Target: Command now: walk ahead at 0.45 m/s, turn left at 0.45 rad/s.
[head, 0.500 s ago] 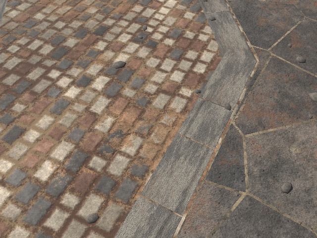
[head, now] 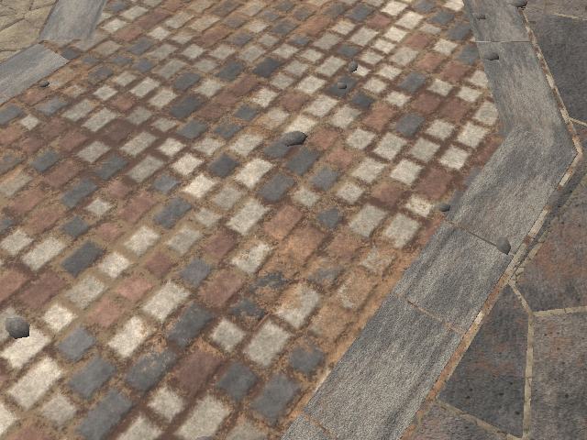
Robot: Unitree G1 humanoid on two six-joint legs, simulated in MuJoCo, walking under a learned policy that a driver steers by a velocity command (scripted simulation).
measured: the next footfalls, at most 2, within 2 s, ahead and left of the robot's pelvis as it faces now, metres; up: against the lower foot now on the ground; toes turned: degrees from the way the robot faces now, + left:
left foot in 0.10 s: +0.22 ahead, +0.08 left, +0.00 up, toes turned +7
right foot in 0.64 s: +0.58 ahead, +0.00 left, +0.00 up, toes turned +23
